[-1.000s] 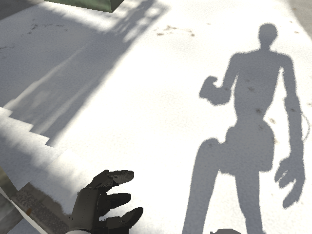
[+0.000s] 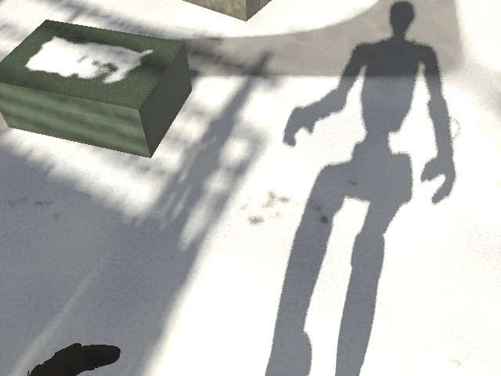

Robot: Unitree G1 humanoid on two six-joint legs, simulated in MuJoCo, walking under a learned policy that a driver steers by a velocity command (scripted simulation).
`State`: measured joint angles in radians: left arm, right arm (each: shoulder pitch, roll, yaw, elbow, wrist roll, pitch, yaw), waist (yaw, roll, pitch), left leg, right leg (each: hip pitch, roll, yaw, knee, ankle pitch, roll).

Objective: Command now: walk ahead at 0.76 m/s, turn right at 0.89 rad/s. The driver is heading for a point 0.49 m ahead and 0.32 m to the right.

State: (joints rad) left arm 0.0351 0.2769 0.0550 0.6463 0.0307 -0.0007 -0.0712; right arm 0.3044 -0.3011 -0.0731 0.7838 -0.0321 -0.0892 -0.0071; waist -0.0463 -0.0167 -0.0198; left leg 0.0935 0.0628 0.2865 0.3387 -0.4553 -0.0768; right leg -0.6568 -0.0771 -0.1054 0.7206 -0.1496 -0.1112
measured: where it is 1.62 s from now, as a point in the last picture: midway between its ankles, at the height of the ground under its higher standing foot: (342, 246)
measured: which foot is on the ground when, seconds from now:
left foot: down 0.00-0.02, up 0.04-0.44, down 0.46-0.88, up 0.90-1.00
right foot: up 0.00-0.02, down 0.04-0.48, up 0.50-0.86, down 0.88-1.00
